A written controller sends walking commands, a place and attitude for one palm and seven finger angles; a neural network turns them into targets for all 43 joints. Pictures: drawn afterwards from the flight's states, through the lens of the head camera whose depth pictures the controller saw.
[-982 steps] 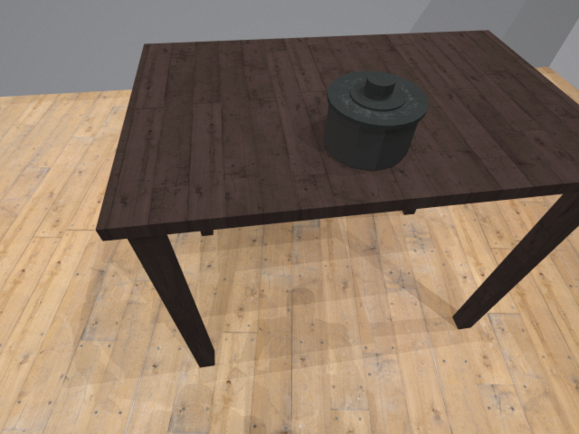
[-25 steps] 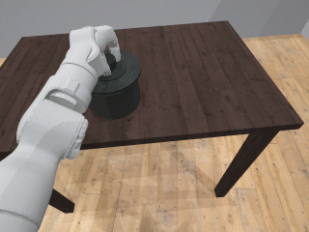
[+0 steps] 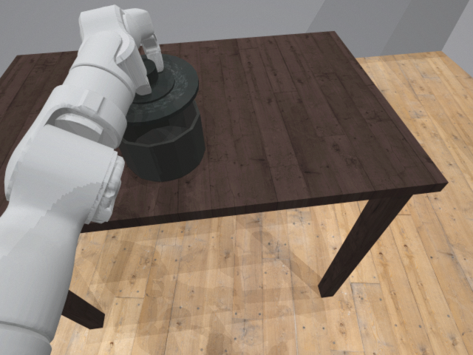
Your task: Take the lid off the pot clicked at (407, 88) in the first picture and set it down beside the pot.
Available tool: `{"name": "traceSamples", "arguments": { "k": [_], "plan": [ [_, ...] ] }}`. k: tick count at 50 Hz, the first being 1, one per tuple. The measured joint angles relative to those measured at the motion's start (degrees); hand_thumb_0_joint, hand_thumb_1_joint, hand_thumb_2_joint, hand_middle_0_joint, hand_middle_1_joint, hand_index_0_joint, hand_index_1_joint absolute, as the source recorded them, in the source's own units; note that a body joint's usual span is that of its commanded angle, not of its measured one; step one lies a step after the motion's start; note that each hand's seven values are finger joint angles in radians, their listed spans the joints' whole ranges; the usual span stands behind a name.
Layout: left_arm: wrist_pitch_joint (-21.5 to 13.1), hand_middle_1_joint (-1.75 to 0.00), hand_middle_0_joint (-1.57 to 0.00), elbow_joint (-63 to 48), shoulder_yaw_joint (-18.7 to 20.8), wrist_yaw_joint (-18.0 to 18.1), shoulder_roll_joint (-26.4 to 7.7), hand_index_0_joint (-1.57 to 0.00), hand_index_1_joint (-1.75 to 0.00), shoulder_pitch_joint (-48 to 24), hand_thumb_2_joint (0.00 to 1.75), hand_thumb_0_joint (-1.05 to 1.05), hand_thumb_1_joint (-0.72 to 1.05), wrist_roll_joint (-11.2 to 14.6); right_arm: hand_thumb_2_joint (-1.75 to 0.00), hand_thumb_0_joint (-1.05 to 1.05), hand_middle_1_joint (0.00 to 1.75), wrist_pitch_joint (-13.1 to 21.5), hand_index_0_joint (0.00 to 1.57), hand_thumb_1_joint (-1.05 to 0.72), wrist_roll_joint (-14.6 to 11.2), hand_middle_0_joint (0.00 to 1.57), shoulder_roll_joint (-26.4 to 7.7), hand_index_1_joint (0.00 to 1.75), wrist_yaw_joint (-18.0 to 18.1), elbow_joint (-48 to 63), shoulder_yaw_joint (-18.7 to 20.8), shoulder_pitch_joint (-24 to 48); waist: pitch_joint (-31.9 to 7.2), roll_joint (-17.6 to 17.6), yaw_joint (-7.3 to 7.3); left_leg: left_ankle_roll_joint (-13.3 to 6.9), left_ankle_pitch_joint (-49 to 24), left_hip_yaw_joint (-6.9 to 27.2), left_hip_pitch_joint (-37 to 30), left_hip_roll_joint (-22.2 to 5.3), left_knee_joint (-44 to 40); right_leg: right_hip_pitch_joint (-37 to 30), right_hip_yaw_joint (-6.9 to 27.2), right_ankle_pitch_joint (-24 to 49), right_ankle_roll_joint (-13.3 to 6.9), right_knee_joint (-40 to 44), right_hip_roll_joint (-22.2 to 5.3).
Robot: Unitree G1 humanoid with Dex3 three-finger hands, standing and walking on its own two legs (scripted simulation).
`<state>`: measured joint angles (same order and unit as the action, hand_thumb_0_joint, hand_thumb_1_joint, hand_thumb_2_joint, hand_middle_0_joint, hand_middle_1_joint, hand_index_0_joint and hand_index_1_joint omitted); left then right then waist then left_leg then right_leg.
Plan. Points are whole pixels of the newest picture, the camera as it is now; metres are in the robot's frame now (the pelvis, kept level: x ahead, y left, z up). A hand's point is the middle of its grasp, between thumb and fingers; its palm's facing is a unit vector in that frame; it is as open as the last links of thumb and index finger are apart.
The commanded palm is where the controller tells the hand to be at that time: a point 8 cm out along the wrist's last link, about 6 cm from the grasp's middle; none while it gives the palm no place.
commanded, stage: lift the lid straight up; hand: left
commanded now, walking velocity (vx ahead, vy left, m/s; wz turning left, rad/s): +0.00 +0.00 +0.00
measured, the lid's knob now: (141, 72) +0.52 +0.11 +0.22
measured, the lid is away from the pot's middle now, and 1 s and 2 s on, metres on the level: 0.00 0.02 0.11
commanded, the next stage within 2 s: move the lid sideways beside the pot in 1.04 s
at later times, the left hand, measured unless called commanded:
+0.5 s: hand (125, 41) +0.49 +0.12 +0.28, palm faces -0.25 -0.16 -0.95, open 8.0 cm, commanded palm +0.50 +0.12 +0.35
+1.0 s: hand (109, 14) +0.50 +0.13 +0.32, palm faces -0.18 -0.19 -0.97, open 8.0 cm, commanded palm +0.50 +0.12 +0.38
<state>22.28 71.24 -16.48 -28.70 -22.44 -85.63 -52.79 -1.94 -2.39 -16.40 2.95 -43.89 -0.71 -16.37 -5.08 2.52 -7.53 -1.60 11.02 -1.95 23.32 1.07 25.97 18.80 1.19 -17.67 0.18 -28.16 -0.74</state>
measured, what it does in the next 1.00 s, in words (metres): stands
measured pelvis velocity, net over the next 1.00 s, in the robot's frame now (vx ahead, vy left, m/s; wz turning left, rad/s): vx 0.01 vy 0.01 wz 0.00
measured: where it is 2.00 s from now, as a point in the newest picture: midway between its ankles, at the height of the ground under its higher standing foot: outside the picture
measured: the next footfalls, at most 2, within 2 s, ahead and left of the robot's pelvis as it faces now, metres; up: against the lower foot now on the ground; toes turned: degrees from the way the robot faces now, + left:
none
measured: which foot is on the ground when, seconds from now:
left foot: down 0.00-1.00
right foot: down 0.00-1.00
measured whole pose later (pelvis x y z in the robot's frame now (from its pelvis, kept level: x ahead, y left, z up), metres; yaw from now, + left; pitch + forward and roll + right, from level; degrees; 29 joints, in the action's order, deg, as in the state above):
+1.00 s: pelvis +0.01 +0.01 +0.00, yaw +0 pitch +10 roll +0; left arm 27.7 74.8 -15.5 -29.7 -24.5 -97.3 -55.9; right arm 0.5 -2.4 -16.4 1.9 -45.1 -1.2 -16.7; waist -6.3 3.0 -7.5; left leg -1.9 10.5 -1.9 24.1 1.4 24.6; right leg 19.2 1.2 -16.8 0.6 -26.1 -1.0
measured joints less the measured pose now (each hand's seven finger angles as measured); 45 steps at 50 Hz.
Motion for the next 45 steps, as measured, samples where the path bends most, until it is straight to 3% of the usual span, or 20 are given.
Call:
{"name": "traceSamples", "arguments": {
  "k": [21,45],
  "plan": [
    [1.19,-1.01,-0.66,0.09,0.99,-0.92,-0.14,-0.60,-0.99,-4.58,0.74,-0.01,0.21,-1.25,-0.90,0.01,0.30,1.71,0.20,-0.91,0.35,0.20,0.67,0.30,-0.90,-0.35,-0.28,0.09,-0.86,0.66,0.54,-0.40,-0.24,-0.08,0.35,0.52,-0.52,0.27,0.08,0.22,0.48,0.61,-0.51],
    [4.33,-1.02,-0.67,3.38,2.15,-1.01,-2.18,-0.61,-0.99,-11.19,0.74,0.00,0.20,-2.57,-0.90,0.01,0.30,2.94,0.20,-0.91,0.07,0.20,-0.01,0.30,-0.57,-1.10,-0.67,0.03,-0.96,0.40,-0.28,-0.34,-0.71,0.01,0.69,0.33,-1.47,0.46,0.06,0.94,0.43,1.97,-0.31]
  ]
}}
